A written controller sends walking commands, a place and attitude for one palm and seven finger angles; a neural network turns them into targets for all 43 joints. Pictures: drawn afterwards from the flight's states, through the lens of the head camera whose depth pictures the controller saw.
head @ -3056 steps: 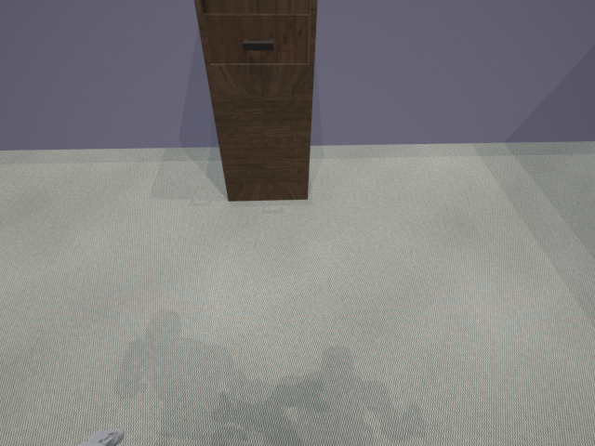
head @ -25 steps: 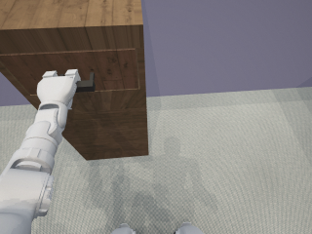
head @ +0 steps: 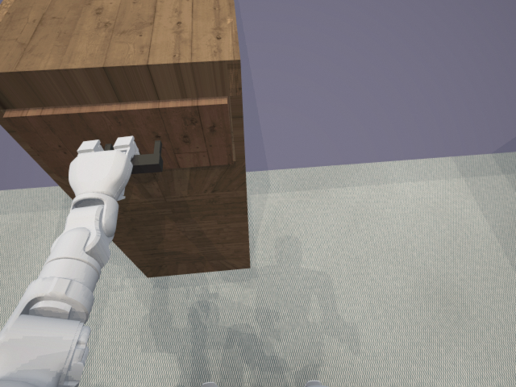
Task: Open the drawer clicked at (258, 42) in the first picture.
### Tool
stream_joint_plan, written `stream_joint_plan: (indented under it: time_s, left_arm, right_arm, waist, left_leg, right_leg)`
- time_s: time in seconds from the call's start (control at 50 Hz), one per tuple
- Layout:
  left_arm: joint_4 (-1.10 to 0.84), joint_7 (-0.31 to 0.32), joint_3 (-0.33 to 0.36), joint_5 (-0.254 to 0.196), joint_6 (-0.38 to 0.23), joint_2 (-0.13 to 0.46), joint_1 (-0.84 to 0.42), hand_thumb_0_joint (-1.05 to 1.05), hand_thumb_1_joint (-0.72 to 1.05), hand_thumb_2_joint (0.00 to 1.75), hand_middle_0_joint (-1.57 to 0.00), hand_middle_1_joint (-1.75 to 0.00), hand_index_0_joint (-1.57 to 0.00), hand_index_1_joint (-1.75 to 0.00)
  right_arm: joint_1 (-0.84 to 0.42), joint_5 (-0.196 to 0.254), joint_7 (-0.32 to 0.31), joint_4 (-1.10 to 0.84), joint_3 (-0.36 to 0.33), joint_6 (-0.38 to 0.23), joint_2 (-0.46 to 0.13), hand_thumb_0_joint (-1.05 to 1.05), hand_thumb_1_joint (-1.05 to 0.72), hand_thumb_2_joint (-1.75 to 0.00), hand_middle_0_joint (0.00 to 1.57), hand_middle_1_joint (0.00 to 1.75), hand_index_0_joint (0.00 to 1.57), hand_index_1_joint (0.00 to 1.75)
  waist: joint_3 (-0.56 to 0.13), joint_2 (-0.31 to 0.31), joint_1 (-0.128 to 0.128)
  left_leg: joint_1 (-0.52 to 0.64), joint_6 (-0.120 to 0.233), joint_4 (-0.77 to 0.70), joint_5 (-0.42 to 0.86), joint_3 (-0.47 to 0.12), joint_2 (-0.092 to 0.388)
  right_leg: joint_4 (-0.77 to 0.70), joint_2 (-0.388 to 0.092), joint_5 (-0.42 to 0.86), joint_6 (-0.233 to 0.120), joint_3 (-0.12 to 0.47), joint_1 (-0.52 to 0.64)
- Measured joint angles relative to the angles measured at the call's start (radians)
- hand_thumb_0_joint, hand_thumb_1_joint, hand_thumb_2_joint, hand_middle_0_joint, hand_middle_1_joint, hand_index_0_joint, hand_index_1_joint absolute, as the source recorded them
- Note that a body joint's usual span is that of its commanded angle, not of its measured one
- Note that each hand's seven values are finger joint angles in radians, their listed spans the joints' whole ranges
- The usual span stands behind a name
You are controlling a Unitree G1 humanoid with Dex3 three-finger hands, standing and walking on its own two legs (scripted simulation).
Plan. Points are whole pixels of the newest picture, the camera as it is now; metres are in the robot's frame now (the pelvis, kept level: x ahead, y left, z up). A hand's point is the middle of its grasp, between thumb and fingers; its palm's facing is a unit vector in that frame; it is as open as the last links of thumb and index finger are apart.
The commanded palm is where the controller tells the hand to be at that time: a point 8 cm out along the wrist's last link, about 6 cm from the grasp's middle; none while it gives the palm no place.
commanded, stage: pull the drawer open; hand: left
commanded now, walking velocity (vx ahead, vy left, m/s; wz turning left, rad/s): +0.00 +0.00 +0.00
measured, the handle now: (132, 155) +0.49 +0.22 +0.03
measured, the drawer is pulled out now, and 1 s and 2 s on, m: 0.01 0.13 0.25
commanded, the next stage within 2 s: none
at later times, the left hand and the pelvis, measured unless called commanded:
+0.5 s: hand (112, 217) +0.38 +0.24 +0.01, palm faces -0.03 -0.06 -1.00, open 5.8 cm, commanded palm +0.34 +0.23 +0.06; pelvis +0.02 -0.01 +0.01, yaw +0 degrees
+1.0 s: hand (106, 258) +0.31 +0.23 +0.01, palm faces -0.01 -0.06 -1.00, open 5.8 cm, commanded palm +0.27 +0.22 +0.06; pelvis +0.01 -0.02 +0.01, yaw +1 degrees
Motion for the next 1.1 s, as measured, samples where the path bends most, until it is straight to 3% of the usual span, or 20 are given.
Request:
stream_joint_plan:
  time_s: [0.28, 0.5, 0.82, 1.1]
  left_arm:
    - [-0.172, 0.01, -0.026, -0.002, 0.033, -0.044, 0.164, 0.01, 0.73, 0.8, -0.31, -1.32, -0.32, -1.35]
    - [-0.315, -0.01, -0.017, -0.017, 0.056, -0.058, 0.304, 0.01, 0.73, 0.79, -0.3, -1.32, -0.33, -1.35]
    - [-0.497, 0.009, -0.017, -0.022, 0.072, -0.081, 0.504, 0.02, 0.73, 0.79, -0.3, -1.34, -0.35, -1.35]
    - [-0.553, 0.018, -0.022, -0.016, 0.075, -0.093, 0.589, 0.02, 0.73, 0.78, -0.31, -1.33, -0.36, -1.35]
  right_arm:
    - [-0.071, 0.012, -0.005, -0.037, 0.012, 0.012, 0.002, 0.0, -0.9, -0.9, 0.2, 0.3, 0.2, 0.3]
    - [-0.104, 0.011, -0.007, -0.066, 0.017, 0.013, -0.003, 0.0, -0.9, -0.9, 0.2, 0.3, 0.2, 0.3]
    - [-0.135, 0.004, -0.008, -0.067, 0.025, -0.002, 0.0, 0.0, -0.9, -0.9, 0.2, 0.3, 0.2, 0.3]
    - [-0.164, 0.0, -0.016, -0.069, 0.033, -0.02, 0.004, 0.01, -0.9, -0.9, 0.2, 0.3, 0.2, 0.3]
  waist:
    - [0.007, -0.007, 0.027]
    - [0.006, -0.006, 0.039]
    - [0.021, -0.001, 0.058]
    - [0.03, -0.006, 0.072]
  left_leg:
    - [0.08, -0.003, -0.038, -0.001, -0.004, -0.007]
    - [0.125, -0.009, -0.063, 0.0, 0.0, -0.005]
    - [0.173, -0.019, -0.078, 0.004, -0.004, -0.004]
    - [0.201, -0.026, -0.082, 0.013, -0.005, -0.005]
  right_leg:
    - [-0.03, -0.005, -0.008, -0.001, -0.005, 0.079]
    - [-0.046, -0.002, -0.011, -0.006, 0.0, 0.118]
    - [-0.042, -0.001, -0.018, -0.014, -0.002, 0.158]
    - [-0.03, -0.001, -0.018, -0.022, -0.003, 0.178]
